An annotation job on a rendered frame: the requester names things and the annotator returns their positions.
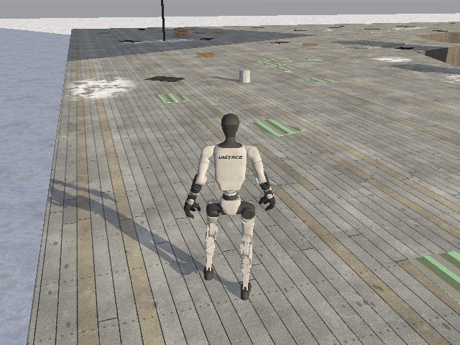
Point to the robot left forearm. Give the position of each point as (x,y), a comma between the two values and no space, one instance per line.
(194,191)

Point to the robot left shin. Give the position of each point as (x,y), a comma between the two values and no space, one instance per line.
(209,247)

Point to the robot right forearm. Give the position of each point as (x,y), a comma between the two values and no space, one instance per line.
(266,188)

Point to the left robot upper arm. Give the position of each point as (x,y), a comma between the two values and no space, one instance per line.
(203,164)

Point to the right robot upper arm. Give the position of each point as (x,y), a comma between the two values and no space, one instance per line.
(253,152)

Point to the robot right hand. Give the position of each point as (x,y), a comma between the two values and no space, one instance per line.
(266,200)

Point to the left robot foot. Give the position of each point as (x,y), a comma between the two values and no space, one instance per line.
(208,275)

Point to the robot left hand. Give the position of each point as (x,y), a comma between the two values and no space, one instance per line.
(188,207)

